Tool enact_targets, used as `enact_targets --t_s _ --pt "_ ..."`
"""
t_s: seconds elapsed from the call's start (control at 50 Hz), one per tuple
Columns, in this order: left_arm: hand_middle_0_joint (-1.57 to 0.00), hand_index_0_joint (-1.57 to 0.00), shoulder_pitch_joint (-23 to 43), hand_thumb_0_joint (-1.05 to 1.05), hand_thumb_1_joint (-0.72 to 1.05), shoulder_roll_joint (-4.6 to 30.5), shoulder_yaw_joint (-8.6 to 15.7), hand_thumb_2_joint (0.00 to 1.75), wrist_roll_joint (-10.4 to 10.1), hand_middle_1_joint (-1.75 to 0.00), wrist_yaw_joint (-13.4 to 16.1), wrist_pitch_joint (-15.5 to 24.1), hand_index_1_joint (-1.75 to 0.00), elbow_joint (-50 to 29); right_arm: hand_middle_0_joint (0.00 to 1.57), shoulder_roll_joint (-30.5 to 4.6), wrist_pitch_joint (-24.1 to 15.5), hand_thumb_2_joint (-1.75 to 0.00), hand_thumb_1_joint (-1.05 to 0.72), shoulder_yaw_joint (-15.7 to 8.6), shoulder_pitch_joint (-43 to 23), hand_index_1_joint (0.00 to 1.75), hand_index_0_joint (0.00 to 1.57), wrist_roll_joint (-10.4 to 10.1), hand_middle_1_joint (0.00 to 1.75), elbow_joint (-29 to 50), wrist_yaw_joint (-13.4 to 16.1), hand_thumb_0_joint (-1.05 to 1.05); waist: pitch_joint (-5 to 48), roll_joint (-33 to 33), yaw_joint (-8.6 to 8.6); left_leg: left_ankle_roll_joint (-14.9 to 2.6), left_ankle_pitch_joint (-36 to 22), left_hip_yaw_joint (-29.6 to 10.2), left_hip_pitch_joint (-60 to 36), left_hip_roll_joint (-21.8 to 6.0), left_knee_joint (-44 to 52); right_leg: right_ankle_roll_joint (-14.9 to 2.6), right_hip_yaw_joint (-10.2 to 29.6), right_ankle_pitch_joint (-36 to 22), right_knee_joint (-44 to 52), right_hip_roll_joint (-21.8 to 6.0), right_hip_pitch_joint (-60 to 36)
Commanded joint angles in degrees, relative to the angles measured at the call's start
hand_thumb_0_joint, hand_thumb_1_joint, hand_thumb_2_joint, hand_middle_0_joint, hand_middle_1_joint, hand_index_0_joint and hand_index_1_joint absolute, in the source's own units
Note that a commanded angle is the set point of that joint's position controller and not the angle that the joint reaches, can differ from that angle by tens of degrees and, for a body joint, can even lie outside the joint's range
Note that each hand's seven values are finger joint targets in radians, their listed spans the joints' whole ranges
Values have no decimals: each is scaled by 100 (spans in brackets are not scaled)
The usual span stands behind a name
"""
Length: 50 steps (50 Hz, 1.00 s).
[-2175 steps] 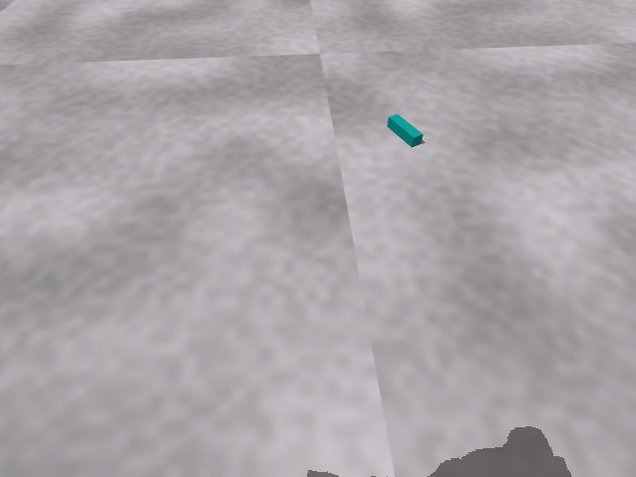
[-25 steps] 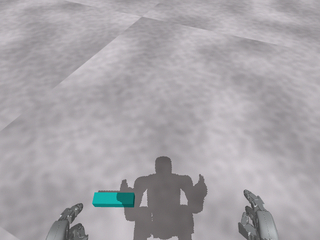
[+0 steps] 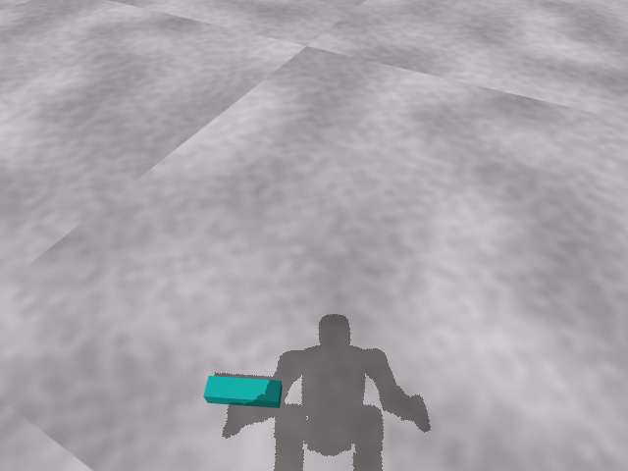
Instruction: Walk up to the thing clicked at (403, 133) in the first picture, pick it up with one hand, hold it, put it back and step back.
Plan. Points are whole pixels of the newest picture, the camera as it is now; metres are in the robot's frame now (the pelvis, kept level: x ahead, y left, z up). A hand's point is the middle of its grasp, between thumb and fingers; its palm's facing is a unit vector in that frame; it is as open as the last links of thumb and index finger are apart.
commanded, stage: stand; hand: left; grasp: from above
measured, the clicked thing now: (244, 391) +0.46 +0.23 -0.74
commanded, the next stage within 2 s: none
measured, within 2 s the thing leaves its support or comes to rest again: neither
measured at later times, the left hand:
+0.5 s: hand out of the picture +0.04 +0.24 -0.15, palm faces +0.04 -0.94 -0.33, open 7.4 cm
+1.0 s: hand out of the picture +0.06 +0.22 -0.15, palm faces +0.03 -0.94 -0.33, open 7.4 cm
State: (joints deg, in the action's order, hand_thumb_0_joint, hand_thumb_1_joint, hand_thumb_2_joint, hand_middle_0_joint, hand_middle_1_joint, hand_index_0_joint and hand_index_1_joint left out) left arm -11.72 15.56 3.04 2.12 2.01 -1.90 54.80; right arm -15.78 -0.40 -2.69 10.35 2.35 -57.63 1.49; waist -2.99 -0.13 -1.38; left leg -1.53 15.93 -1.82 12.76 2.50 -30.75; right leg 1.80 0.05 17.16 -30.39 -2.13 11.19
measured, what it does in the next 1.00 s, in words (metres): stands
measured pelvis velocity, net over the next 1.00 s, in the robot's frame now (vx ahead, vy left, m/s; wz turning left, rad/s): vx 0.00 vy -0.02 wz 0.01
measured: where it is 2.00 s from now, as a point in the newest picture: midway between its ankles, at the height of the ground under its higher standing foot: outside the picture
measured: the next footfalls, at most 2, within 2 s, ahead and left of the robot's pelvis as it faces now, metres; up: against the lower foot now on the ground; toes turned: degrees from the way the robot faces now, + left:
none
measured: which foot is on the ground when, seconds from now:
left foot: down 0.00-1.00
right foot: down 0.00-1.00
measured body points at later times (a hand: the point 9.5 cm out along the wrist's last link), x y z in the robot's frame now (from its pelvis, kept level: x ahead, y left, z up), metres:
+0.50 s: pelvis -0.01 +0.00 +0.01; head -0.01 +0.00 +0.46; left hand +0.03 +0.28 -0.13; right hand +0.06 -0.29 -0.13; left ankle +0.01 +0.10 -0.73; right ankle -0.01 -0.14 -0.73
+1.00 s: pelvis +0.00 -0.02 +0.01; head +0.00 -0.02 +0.46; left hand +0.06 +0.27 -0.12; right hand +0.07 -0.31 -0.13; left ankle +0.01 +0.10 -0.73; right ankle -0.01 -0.14 -0.73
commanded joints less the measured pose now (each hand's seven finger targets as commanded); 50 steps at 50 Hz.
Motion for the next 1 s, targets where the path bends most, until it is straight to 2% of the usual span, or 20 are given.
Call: enact_targets --t_s 0.0,0.02,0.04,0.1,0.14,0.16,0.2,0.22,0.28,0.32,0.34,0.38,0.42,0.46,0.52,0.64,0.74,0.8,0.88,0.98 --pt "-20 -20 272 0 90 988 168 90 -21 -30 71 258 -30 -48 20 -1046 -163 -90 -90 -223 -281 30 20 -44 30 213 78 0 358 87 48 -68 -1043 -698 -389 -648 1026 -270 338 -872 814 -335 -310" --pt "-20 -20 319 0 90 977 150 90 -34 -30 70 256 -30 37 20 -1067 -147 -90 -90 -216 -256 30 20 -46 30 138 75 0 244 168 72 -52 -753 -729 -311 -660 1163 -252 328 -746 864 -313 -333" --pt "-20 -20 273 0 90 979 141 90 -24 -30 72 263 -30 132 20 -1035 -140 -90 -90 -212 -319 30 20 -51 30 86 72 0 224 129 29 -60 -845 -740 -388 -681 1179 -254 320 -795 922 -342 -368" --pt "-20 -20 351 0 90 1039 121 90 -33 -30 77 294 -30 290 20 -1039 -122 -90 -90 -199 -243 30 20 -76 30 -57 68 0 315 14 82 -35 -1227 -646 -578 -673 1191 -243 360 -1049 1086 -403 -498" --pt "-20 -20 336 0 90 1015 100 90 -29 -30 77 271 -30 423 20 -1050 -93 -90 -90 -190 -309 30 20 -67 30 -134 66 0 139 118 55 -12 -796 -698 -393 -676 1339 -223 322 -767 1171 -375 -544" --pt "-20 -20 334 0 90 1029 99 90 -24 -30 82 280 -30 462 20 -1066 -91 -90 -90 -199 -363 30 20 -71 30 -151 64 0 201 46 38 -34 -968 -669 -476 -681 1309 -232 346 -901 1205 -417 -583" --pt "-20 -20 371 0 90 1074 100 90 -37 -30 69 261 -30 537 20 -1074 -70 -90 -90 -191 -303 30 20 -73 30 -223 59 0 38 111 76 -20 -529 -714 -397 -694 1480 -210 311 -635 1242 -362 -463" --pt "-20 -20 292 0 90 1032 80 90 -23 -30 68 276 -30 593 20 -1079 -87 -90 -90 -183 -361 30 20 -75 30 -233 50 0 125 86 34 -32 -765 -714 -505 -696 1429 -226 334 -802 1292 -405 -536" --pt "-20 -20 398 0 90 1110 90 90 -42 -30 60 277 -30 648 20 -1049 -75 -90 -90 -153 -298 30 20 -66 30 -307 42 0 46 125 59 -10 -548 -728 -311 -702 1567 -218 312 -685 1300 -396 -587" --pt "-20 -20 329 0 90 1075 71 90 -37 -30 43 262 -30 726 20 -1132 -69 -90 -90 -164 -412 30 20 -75 30 -310 36 0 -92 235 22 -14 -160 -811 -239 -736 1662 -205 286 -507 1301 -355 -479" --pt "-20 -20 340 0 90 1093 80 90 -40 -30 43 279 -30 739 20 -1134 -73 -90 -90 -164 -425 30 20 -76 30 -300 32 0 59 148 25 -42 -421 -754 -307 -724 1575 -227 329 -666 1340 -419 -623" --pt "-20 -20 353 0 90 1149 79 90 -38 -30 35 284 -30 766 20 -1119 -69 -90 -90 -151 -393 30 20 -81 30 -331 20 0 -24 7 38 -15 -390 -755 -316 -711 1593 -220 315 -487 1396 -394 -498" --pt "-20 -20 374 0 90 1135 65 90 -48 -30 28 299 -30 774 20 -1108 -93 -90 -90 -130 -360 30 20 -94 30 -362 18 0 52 27 52 -8 -727 -720 -484 -729 1535 -232 342 -724 1401 -437 -500" --pt "-20 -20 424 0 90 1163 62 90 -51 -30 23 289 -30 793 20 -1151 -93 -90 -90 -122 -385 30 20 -91 30 -380 19 0 -59 124 59 17 -494 -755 -349 -731 1624 -223 327 -577 1398 -404 -475" --pt "-20 -20 458 0 90 1210 72 90 -61 -30 18 293 -30 799 20 -1171 -86 -90 -90 -108 -412 30 20 -92 30 -387 13 0 51 68 56 -3 -493 -727 -364 -738 1612 -242 328 -612 1396 -421 -531" --pt "-20 -20 544 0 90 1253 72 90 -96 -30 18 329 -30 806 20 -1234 -121 -90 -90 -67 -396 30 20 -108 30 -428 16 0 321 87 81 -43 -1433 -626 -641 -783 1419 -242 386 -1289 1414 -502 -747" --pt "-20 -20 575 0 90 1267 69 90 -97 -30 1 311 -30 839 20 -1261 -113 -90 -90 -46 -478 30 20 -116 30 -447 21 0 262 -18 76 -5 -1294 -615 -684 -785 1474 -236 352 -1100 1456 -462 -631" --pt "-20 -20 596 0 90 1260 57 90 -97 -30 -6 327 -30 841 20 -1272 -121 -90 -90 -34 -483 30 20 -131 30 -465 18 0 242 -66 88 16 -1599 -609 -772 -817 1427 -233 374 -1363 1478 -479 -616" --pt "-20 -20 644 0 90 1291 62 90 -107 -30 -15 318 -30 834 20 -1302 -106 -90 -90 -29 -497 30 20 -126 30 -484 16 0 161 62 94 24 -1131 -591 -593 -799 1513 -235 395 -1042 1543 -465 -627" --pt "-20 -20 736 0 90 1337 73 90 -108 -30 -23 340 -30 795 20 -1319 -124 -90 -90 -23 -551 30 20 -133 30 -471 15 0 349 56 85 17 -1463 -583 -651 -854 1477 -263 421 -1320 1481 -509 -790"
